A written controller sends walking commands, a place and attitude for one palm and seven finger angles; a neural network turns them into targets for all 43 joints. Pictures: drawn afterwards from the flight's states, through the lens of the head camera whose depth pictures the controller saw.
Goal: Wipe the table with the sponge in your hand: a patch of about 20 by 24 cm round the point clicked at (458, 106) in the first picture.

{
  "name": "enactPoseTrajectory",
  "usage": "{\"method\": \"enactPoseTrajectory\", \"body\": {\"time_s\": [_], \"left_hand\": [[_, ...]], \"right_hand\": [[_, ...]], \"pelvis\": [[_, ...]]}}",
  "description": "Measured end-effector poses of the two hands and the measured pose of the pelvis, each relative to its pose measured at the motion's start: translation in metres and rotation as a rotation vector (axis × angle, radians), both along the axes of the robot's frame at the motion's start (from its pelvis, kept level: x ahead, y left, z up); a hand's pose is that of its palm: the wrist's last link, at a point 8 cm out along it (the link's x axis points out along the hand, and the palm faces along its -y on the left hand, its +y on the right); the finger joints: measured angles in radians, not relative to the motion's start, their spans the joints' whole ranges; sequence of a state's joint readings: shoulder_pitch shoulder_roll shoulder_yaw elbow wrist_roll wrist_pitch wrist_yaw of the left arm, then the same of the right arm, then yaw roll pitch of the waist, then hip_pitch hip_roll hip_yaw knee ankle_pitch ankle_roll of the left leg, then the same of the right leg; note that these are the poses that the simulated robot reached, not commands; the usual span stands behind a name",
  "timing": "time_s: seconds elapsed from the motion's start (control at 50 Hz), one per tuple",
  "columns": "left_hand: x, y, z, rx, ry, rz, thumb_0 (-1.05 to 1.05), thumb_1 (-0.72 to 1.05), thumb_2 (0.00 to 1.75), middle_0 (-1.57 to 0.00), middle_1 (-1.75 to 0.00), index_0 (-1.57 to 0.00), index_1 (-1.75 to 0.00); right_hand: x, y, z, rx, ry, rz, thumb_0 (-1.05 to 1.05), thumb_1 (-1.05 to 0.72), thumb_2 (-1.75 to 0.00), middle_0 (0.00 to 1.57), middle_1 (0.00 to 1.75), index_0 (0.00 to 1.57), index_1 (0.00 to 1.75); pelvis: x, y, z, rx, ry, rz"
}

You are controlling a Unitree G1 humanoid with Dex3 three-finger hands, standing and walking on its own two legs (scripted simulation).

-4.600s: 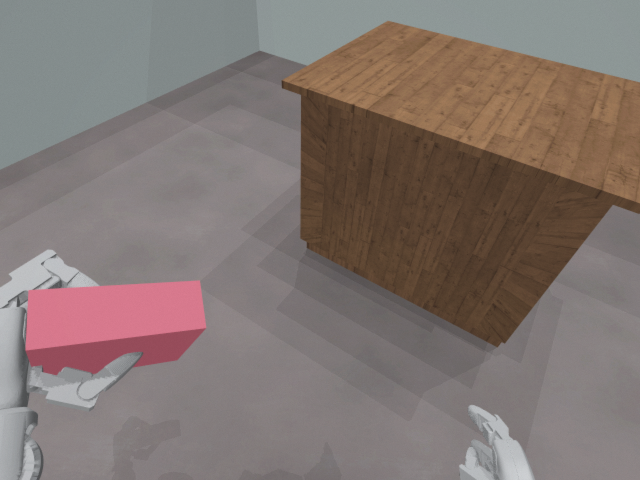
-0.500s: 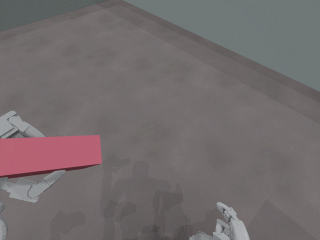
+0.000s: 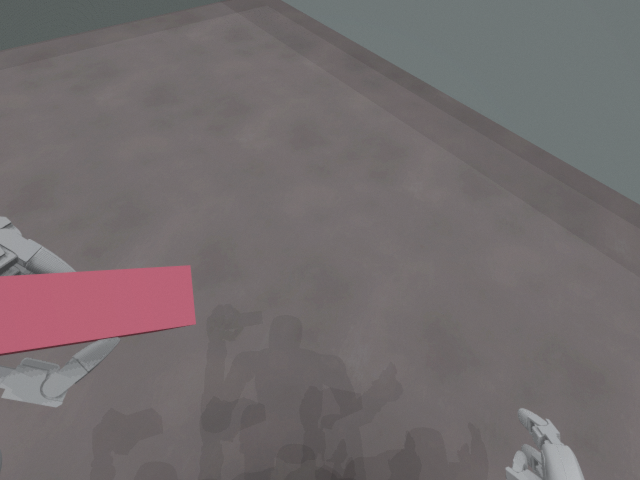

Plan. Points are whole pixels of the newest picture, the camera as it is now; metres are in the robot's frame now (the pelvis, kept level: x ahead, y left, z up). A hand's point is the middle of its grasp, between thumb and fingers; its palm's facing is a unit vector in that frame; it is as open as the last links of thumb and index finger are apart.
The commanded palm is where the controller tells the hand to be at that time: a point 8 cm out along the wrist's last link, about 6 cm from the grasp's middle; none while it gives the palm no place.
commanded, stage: walk to a spot facing it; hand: left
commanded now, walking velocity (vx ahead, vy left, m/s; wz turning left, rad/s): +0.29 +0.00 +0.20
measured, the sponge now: (118, 308) +0.23 +0.19 +0.18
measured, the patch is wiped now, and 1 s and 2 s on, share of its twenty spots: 0.00 0.00 0.00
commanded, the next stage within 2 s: turn to face it in 0.20 s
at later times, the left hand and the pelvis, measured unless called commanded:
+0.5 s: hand (147, 227) +0.32 +0.20 +0.17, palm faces +0.46 -0.75 -0.48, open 9.0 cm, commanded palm +0.26 +0.23 +0.19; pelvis +0.11 -0.05 +0.00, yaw +2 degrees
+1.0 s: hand (235, 172) +0.40 +0.13 +0.18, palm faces +0.14 -0.89 -0.44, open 9.0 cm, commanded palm +0.35 +0.18 +0.19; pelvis +0.12 -0.04 +0.01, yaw -16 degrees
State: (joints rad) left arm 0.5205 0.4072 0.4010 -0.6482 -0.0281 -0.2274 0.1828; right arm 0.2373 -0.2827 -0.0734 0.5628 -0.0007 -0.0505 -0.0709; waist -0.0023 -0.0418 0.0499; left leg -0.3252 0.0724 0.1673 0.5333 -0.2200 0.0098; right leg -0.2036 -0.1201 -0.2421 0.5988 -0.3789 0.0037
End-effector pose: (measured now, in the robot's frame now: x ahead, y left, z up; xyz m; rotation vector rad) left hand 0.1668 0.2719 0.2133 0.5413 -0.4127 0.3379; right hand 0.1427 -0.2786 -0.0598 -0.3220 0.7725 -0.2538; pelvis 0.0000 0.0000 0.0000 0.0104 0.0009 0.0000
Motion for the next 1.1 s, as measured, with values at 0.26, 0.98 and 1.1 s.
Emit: {"method": "enactPoseTrajectory", "body": {"time_s": [0.26,0.98,1.1], "left_hand": [[0.058,-0.010,-0.002,-0.015,0.080,0.045,0.00,-0.42,1.04,-0.86,-1.38,-0.86,-1.37],[0.207,-0.084,-0.018,-0.037,0.131,-0.228,0.00,-0.42,1.04,-0.86,-1.37,-0.86,-1.37],[0.214,-0.145,-0.019,0.067,0.174,-0.341,0.00,-0.42,1.04,-0.86,-1.37,-0.86,-1.37]], "right_hand": [[0.080,0.093,-0.023,0.291,0.000,0.153,0.01,-0.90,-0.90,0.20,0.30,0.20,0.30],[0.088,0.008,-0.010,0.232,-0.004,-0.111,0.01,-0.90,-0.90,0.20,0.30,0.20,0.30],[0.043,-0.012,-0.035,0.312,0.012,-0.194,0.01,-0.90,-0.90,0.20,0.30,0.21,0.30]], "pelvis": [[0.062,-0.012,0.009,-0.019,0.004,0.044],[0.126,-0.038,0.011,-0.055,0.006,-0.270],[0.107,-0.067,0.002,-0.027,0.009,-0.348]]}}
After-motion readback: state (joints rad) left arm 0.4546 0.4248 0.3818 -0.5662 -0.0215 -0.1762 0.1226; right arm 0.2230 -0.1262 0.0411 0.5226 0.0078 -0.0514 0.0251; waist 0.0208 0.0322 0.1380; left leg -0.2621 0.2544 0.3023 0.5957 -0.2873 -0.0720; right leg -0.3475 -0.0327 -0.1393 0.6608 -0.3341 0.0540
